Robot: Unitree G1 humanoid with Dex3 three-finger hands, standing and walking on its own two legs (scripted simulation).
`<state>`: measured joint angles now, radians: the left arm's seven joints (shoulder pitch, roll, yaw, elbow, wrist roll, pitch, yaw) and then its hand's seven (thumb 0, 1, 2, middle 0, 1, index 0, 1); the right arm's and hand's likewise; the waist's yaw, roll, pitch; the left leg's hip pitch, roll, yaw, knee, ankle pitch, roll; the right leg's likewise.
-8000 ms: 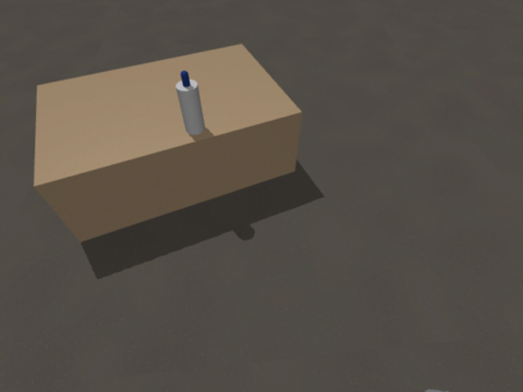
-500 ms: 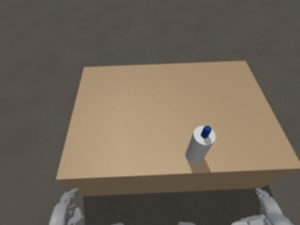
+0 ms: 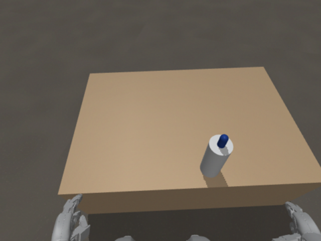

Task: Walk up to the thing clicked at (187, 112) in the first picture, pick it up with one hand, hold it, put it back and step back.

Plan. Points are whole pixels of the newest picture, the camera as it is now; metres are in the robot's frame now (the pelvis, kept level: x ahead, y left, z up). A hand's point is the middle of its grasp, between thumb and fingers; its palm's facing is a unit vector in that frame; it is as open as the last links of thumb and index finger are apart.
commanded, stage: go down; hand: right
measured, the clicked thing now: (216, 154) +0.42 -0.20 -0.21
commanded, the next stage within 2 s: approach in 1.76 s
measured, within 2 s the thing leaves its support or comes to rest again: neither
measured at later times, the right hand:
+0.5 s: hand (297, 203) +0.21 -0.32 -0.04, palm faces +0.17 +0.94 -0.30, open 17.5 cm
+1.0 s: hand (310, 175) +0.26 -0.36 +0.00, palm faces +0.20 +0.96 -0.19, open 17.7 cm
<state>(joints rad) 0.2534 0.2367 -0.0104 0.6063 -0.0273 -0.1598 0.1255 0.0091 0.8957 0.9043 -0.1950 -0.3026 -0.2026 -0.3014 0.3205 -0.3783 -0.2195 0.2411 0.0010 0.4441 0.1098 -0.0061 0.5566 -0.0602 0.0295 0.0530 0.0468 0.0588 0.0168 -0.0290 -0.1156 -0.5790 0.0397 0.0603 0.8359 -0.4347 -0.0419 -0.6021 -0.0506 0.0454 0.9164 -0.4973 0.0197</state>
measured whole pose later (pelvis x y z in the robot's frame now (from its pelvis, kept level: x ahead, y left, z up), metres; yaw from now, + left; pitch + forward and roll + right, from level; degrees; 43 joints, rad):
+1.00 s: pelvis -0.03 +0.00 +0.00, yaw +0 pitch +11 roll +3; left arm 0.29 0.28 -0.03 0.69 -0.01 -0.19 0.17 0.01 0.88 0.90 -0.20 -0.30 -0.20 -0.30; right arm -0.17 -0.63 -0.52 0.72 0.09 0.09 0.41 -0.01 0.59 -0.08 0.02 0.06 0.04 0.06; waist 0.03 0.00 -0.07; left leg -0.64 0.04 0.06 0.85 -0.40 -0.04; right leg -0.67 -0.05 0.05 0.94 -0.46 0.02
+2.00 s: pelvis -0.03 -0.01 -0.01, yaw +1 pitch +16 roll +4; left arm 0.33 0.31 -0.06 0.70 0.02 -0.16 0.12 0.00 0.89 0.91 -0.20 -0.30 -0.20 -0.30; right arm -0.49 -0.83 -0.63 1.17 0.11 -0.22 0.56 -0.01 0.60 -0.09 0.01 0.06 0.03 0.07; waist 0.07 0.03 -0.08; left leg -0.77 0.03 0.05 0.87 -0.38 -0.04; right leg -0.80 -0.05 0.05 0.98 -0.46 0.01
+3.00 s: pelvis -0.11 +0.00 -0.26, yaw +4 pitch +34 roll +4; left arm 0.19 0.28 -0.01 0.64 0.04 -0.07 -0.01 0.00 0.90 0.89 -0.19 -0.30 -0.21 -0.29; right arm -0.74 -0.49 -0.55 0.92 0.12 -0.42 0.26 -0.01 0.52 -0.02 0.06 0.03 0.06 0.04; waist 0.12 -0.02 -0.21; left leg -1.88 0.04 0.02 1.89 -0.60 -0.04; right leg -1.89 -0.03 0.10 1.97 -0.68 0.03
